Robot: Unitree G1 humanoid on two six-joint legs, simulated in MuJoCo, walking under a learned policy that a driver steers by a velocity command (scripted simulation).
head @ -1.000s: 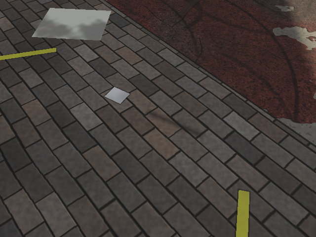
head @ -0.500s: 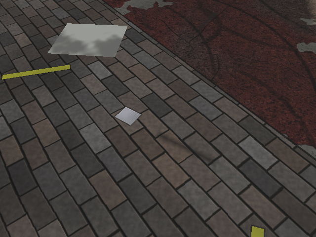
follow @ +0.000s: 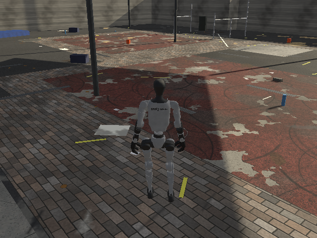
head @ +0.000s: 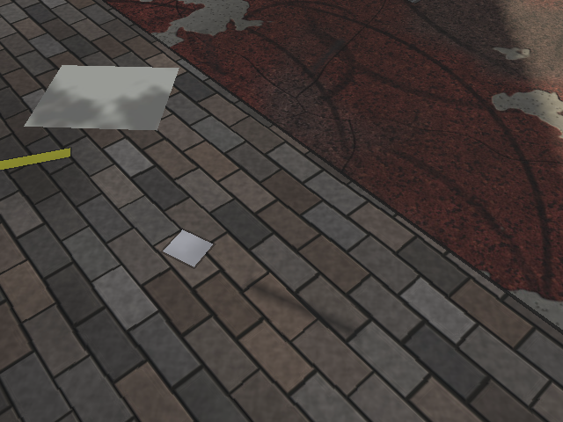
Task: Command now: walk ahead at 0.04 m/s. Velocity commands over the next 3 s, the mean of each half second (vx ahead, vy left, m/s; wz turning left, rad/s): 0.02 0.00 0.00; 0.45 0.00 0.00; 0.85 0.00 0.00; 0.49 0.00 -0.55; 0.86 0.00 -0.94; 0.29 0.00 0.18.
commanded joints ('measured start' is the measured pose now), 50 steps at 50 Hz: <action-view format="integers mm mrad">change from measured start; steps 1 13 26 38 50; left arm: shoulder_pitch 132 114 127 213 2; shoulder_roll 148 72 49 135 51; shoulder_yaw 31 27 21 63 24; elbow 16 58 79 56 -157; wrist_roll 3 -19 -21 -40 -104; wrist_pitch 9 -52 -32 -125 -174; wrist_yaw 3 -9 -13 -28 -49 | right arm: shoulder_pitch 13 43 54 -154 311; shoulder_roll -110 -66 -71 -69 -162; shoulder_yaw -26 -23 -27 -48 -67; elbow -38 38 83 -34 81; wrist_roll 16 3 12 57 11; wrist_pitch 3 8 30 -83 -108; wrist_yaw -14 -23 -32 18 44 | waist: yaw -1 2 0 49 -132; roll -34 9 17 -89 258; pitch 87 9 19 154 -43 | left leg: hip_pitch -122 138 185 -511 582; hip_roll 122 103 109 194 500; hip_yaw -154 -97 -101 -128 -920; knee -189 -30 10 505 -289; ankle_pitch -432 -27 113 -272 -842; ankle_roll -11 -12 -13 28 182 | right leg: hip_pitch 57 45 91 384 -735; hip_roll -33 9 29 -318 36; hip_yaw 37 9 -18 448 119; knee -192 -211 -190 -490 930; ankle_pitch -149 59 204 -377 -106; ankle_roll -76 -46 -40 -253 -140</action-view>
